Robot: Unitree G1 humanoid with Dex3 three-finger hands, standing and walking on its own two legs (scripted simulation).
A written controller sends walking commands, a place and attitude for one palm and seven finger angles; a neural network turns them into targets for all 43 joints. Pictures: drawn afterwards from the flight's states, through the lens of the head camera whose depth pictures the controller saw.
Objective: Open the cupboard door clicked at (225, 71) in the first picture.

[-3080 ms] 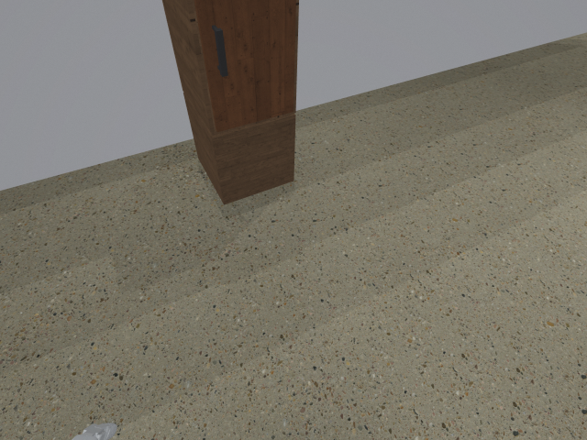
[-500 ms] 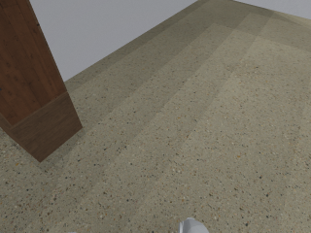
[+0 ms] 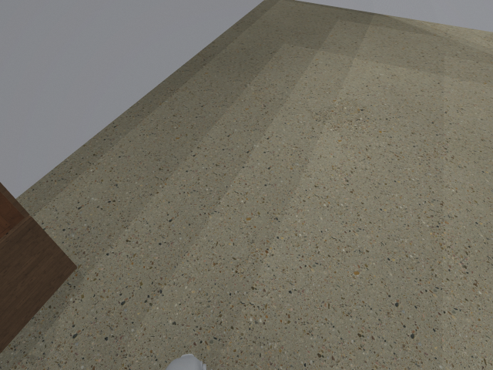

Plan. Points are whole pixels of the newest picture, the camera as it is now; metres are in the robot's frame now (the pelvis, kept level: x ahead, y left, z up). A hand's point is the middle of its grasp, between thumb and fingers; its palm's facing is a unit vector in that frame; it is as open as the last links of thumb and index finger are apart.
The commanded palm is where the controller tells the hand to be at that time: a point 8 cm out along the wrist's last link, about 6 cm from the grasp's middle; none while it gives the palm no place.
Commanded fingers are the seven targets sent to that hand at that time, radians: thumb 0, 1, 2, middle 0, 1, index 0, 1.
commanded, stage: walk to a spot facing it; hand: left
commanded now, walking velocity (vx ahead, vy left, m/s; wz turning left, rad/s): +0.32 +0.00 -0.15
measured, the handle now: out of the picture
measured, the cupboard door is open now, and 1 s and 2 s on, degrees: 0 0 0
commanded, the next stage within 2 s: turn to face it in 0.18 s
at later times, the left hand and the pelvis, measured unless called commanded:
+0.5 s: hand (154, 310) +0.27 +0.21 -0.18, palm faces -0.08 -0.98 -0.19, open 7.3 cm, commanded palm none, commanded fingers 0.00 0.90 0.90 -0.20 -0.30 -0.20 -0.30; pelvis +0.18 +0.03 +0.00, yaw -4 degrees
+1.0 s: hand (126, 312) +0.27 +0.28 -0.20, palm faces +0.25 -0.94 -0.23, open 7.4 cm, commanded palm none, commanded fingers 0.00 0.90 0.90 -0.20 -0.30 -0.20 -0.30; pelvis +0.22 +0.05 -0.02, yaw +13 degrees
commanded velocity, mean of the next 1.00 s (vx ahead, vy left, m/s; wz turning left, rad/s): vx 0.06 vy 0.00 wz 0.34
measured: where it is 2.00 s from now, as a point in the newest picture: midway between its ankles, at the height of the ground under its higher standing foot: outside the picture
